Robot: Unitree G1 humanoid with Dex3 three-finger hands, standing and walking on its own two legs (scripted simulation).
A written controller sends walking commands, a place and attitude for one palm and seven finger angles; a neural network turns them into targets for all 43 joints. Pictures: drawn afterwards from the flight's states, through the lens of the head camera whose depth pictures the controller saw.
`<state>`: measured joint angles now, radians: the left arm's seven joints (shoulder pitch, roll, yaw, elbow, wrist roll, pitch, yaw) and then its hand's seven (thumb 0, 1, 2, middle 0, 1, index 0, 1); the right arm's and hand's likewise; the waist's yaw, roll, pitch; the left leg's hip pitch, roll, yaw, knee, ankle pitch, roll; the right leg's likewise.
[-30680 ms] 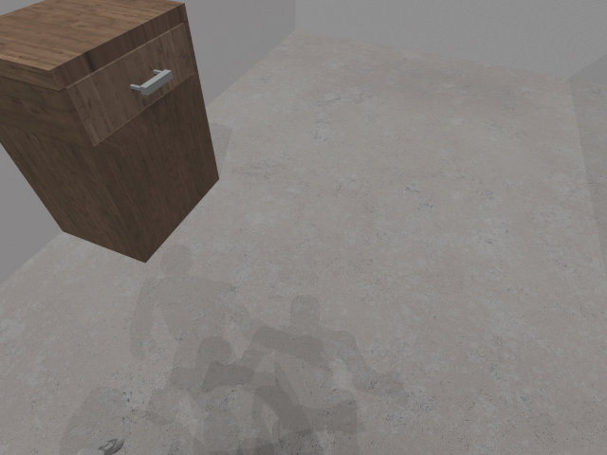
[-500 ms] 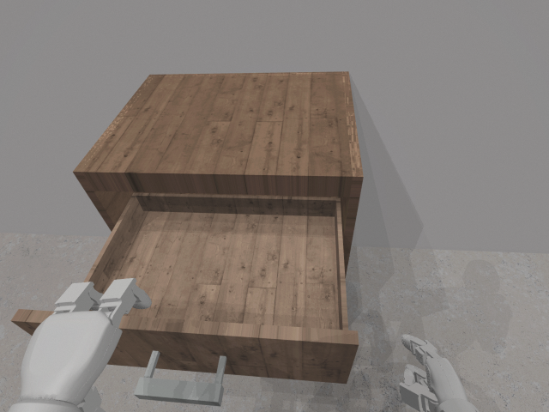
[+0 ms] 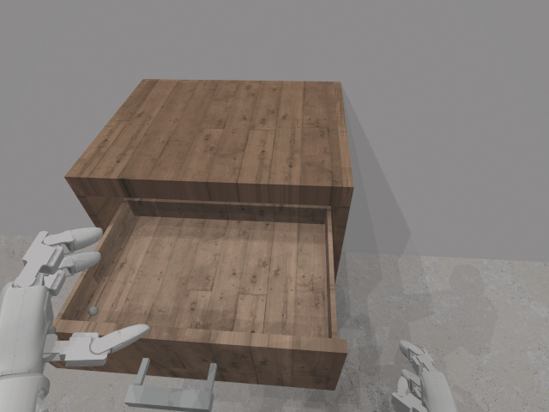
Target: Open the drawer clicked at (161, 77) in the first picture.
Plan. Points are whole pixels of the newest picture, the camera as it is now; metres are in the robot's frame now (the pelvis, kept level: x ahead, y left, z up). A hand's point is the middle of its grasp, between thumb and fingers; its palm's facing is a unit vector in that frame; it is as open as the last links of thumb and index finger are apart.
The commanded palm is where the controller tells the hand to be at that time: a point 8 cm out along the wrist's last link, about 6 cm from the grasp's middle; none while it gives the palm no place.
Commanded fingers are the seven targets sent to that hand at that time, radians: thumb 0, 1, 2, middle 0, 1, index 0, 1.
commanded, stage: draw the hand back to the body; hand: left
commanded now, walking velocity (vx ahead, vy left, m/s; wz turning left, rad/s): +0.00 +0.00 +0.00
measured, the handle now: (174, 383) +0.19 +0.19 -0.11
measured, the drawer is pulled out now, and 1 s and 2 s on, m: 0.29 0.29 0.29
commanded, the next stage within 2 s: step back with the hand held close in 0.60 s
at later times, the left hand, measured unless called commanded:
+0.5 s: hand (105, 300) +0.19 +0.21 +0.15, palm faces +0.38 -0.83 -0.41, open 7.9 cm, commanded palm +0.14 +0.25 +0.18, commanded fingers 0.00 0.90 0.90 -0.20 -0.30 -0.20 -0.30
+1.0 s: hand (107, 311) +0.19 +0.21 +0.14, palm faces +0.22 -0.83 -0.51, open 7.4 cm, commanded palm +0.12 +0.26 +0.18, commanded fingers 0.00 0.90 0.90 -0.20 -0.30 -0.20 -0.30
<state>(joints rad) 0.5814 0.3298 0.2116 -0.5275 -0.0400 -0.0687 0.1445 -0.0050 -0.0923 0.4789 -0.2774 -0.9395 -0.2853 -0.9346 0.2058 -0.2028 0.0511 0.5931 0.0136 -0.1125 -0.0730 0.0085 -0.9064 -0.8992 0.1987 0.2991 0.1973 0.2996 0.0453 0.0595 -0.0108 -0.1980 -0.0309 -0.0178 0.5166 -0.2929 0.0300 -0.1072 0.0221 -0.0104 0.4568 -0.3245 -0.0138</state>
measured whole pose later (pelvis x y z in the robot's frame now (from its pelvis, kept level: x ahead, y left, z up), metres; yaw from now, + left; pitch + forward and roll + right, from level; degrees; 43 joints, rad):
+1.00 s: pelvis -0.02 -0.01 +0.00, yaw -2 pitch +3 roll -1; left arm 0.64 0.37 0.32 -0.56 -0.05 -0.14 0.09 0.01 0.89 0.90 -0.21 -0.30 -0.21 -0.30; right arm 0.12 -0.24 -0.02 0.54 0.03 0.04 -0.06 0.01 -0.91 -0.90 0.20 0.30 0.20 0.30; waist 0.00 0.05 0.05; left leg -0.28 0.00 0.00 0.47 -0.23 0.01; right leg -0.21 0.05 0.01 0.43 -0.27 -0.03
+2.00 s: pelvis -0.16 -0.04 -0.01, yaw -3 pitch +4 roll -2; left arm 0.67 0.47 0.39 -0.71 -0.07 -0.25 0.07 0.02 0.89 0.90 -0.21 -0.30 -0.22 -0.30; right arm 0.09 -0.20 0.00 0.59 0.03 -0.07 -0.02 0.01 -0.91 -0.90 0.20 0.30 0.20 0.30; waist -0.01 0.05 0.10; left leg -0.57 0.07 -0.02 0.69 -0.22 -0.01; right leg -0.19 0.08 -0.07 0.47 -0.35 -0.05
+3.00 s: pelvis -0.33 -0.11 -0.01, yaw +3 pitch -1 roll +0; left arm 0.63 0.42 0.41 -0.57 -0.04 -0.23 0.16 0.01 0.89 0.90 -0.21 -0.30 -0.22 -0.30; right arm 0.23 -0.18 0.00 0.60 0.02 -0.11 -0.04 0.01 -0.91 -0.90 0.20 0.30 0.20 0.30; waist -0.02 0.03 0.02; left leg -0.23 0.06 0.02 0.66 -0.40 -0.01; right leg -0.31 0.01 -0.12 0.60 -0.26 -0.05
